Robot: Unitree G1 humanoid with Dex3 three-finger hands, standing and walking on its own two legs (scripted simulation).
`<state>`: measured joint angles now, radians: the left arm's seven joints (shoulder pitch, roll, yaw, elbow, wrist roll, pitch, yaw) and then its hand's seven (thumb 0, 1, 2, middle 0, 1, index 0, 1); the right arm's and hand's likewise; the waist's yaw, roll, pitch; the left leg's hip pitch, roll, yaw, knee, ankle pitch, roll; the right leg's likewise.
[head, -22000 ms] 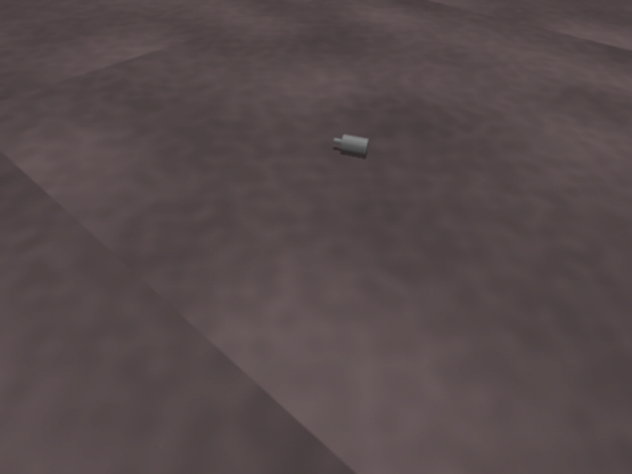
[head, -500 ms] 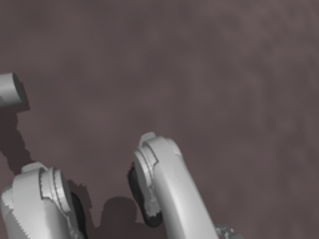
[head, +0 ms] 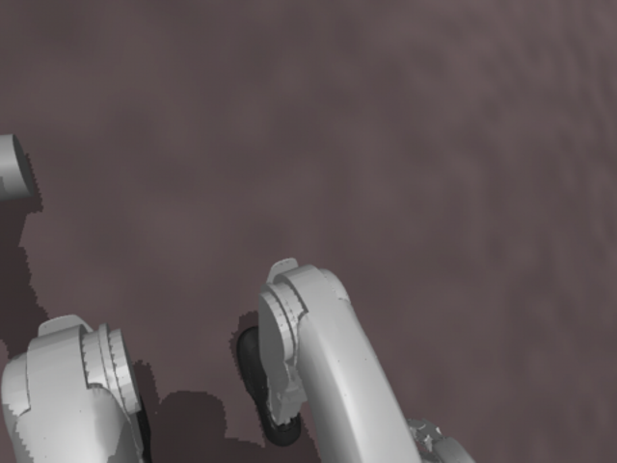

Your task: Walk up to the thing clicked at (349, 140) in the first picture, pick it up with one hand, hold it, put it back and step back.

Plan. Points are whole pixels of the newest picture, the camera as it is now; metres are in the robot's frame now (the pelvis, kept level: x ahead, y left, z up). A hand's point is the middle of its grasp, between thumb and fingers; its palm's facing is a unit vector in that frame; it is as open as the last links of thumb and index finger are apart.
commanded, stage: rest palm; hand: left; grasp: from above
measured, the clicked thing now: out of the picture +0.51 +0.32 -0.29
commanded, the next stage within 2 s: close in 1.14 s
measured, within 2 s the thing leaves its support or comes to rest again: neither
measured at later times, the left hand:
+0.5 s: hand out of the picture +0.51 +0.29 -0.24, palm faces -0.44 -0.08 -0.89, open 14.2 cm
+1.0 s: hand out of the picture +0.50 +0.29 -0.25, palm faces -0.45 -0.08 -0.89, open 13.5 cm
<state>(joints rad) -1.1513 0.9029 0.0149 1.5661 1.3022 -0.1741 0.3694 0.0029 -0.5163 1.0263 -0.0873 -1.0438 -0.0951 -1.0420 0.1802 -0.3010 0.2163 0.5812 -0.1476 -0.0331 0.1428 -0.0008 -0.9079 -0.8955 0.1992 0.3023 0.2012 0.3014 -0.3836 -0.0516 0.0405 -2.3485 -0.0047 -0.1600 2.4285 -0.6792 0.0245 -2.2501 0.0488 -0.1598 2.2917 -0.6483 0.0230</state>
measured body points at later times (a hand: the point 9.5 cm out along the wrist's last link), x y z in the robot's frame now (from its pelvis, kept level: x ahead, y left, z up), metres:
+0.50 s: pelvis +0.00 +0.00 -0.01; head +0.30 +0.10 +0.31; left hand +0.53 +0.29 -0.19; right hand +0.02 -0.26 -0.07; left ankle +0.07 +0.12 -0.30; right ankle +0.11 -0.11 -0.30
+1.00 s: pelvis +0.00 +0.00 -0.02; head +0.29 +0.11 +0.31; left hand +0.52 +0.29 -0.20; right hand +0.03 -0.25 -0.06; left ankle +0.07 +0.12 -0.30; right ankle +0.11 -0.11 -0.30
